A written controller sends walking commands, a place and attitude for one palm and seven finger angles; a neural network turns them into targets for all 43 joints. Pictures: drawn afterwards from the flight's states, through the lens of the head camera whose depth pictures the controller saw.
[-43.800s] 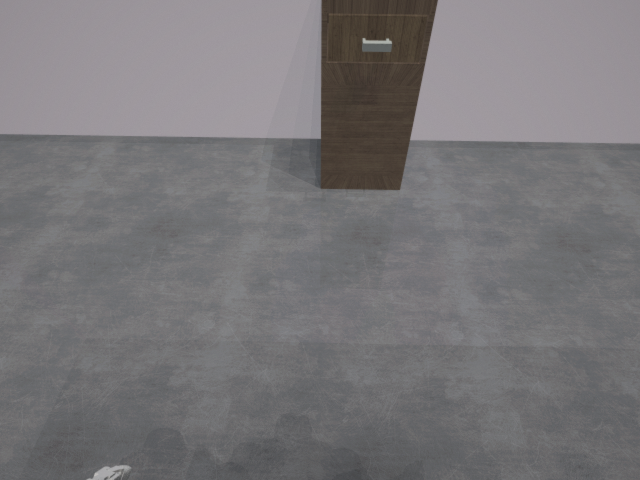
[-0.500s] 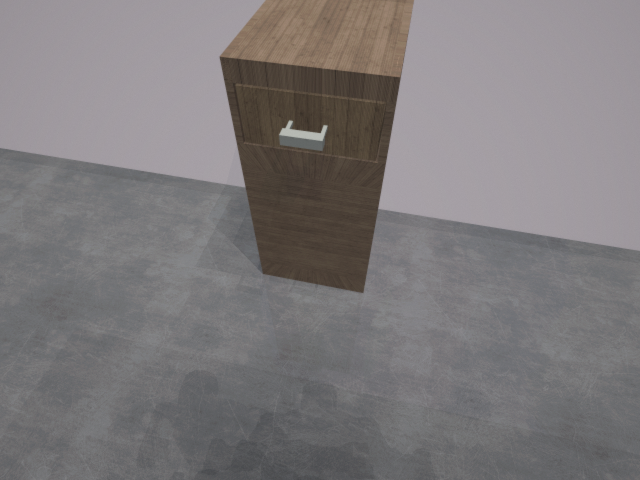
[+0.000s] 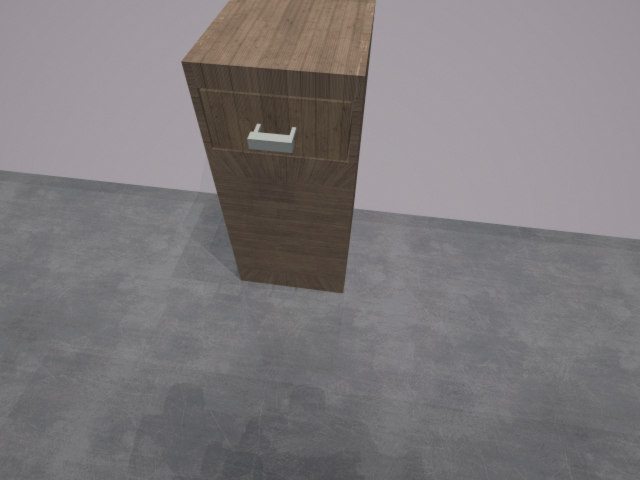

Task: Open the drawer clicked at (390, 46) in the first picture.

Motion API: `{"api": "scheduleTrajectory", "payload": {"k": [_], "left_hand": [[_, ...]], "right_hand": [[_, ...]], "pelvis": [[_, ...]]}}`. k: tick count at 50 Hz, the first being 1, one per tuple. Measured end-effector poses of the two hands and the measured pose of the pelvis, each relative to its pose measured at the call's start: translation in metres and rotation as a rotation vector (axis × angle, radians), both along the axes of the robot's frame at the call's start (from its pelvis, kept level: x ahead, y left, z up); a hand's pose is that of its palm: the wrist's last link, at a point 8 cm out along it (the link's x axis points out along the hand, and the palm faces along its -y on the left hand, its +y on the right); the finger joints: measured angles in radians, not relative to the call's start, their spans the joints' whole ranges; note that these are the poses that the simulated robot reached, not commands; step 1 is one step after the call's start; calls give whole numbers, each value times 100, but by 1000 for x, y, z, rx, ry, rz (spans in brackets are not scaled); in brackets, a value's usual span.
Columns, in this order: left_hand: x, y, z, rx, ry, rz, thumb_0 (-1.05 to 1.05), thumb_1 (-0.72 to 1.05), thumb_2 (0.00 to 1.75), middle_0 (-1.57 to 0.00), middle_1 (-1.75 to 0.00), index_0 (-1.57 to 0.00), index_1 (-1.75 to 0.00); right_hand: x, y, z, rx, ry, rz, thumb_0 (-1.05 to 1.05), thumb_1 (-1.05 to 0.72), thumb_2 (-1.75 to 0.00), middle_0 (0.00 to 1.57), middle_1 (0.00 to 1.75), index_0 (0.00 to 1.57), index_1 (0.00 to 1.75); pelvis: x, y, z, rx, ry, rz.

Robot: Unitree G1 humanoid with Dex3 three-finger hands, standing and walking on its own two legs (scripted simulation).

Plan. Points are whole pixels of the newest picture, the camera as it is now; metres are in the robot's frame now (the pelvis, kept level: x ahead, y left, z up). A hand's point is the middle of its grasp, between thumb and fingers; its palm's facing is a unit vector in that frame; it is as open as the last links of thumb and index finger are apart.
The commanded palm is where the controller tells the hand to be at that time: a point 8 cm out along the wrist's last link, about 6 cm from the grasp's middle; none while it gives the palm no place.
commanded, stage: take the last steps up to it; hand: left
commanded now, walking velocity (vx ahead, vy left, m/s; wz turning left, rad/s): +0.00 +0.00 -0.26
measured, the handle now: (273, 135) +0.83 +0.15 -0.07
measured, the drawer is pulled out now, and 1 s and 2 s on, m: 0.00 0.00 0.00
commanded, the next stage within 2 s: come to a stop and stand still in 0.88 s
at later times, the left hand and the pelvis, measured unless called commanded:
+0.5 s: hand out of the picture +0.05 +0.18 -0.19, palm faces +0.05 -0.98 -0.21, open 7.4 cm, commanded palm none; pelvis +0.06 +0.00 -0.02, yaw +0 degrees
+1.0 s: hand (197, 408) +0.25 +0.21 -0.19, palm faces +0.01 -0.98 -0.22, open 7.4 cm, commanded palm none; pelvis +0.20 +0.02 -0.02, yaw -3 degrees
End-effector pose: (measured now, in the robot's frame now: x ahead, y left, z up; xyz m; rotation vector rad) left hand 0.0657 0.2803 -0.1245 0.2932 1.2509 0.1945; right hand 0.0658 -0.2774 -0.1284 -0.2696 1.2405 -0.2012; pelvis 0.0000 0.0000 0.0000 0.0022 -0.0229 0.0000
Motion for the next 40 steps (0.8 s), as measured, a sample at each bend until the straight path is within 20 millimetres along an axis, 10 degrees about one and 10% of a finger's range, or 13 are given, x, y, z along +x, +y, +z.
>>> {"api": "scheduleTrajectory", "payload": {"k": [14,23,27,34,40], "left_hand": [[-22,-38,-26,-131,75,14,1,90,89,-20,-30,-20,-30],[-21,-46,-36,-124,144,75,1,90,90,-20,-30,-20,-30],[-30,-48,-35,-124,155,126,0,90,89,-20,-30,-20,-30],[-48,-41,-35,-182,352,148,0,90,89,-20,-30,-20,-30],[15,-15,-45,-167,333,85,1,90,89,-20,-30,-20,-30]], "right_hand": [[-88,51,-22,114,202,-109,1,-90,-90,20,30,20,30],[-93,66,-35,148,301,-162,1,-90,-90,20,30,20,30],[-48,66,-32,141,289,-126,1,-90,-90,20,30,20,30],[105,63,-14,80,-22,-49,2,-93,-90,20,29,20,30],[162,66,-8,34,-168,-47,1,-92,-90,20,29,20,30]], "pelvis": [[14,6,-9,3,3,-19],[52,3,-21,-1,13,-3],[68,5,-18,-2,5,-1],[109,26,-16,9,10,-39],[141,39,-22,2,8,-101]]}}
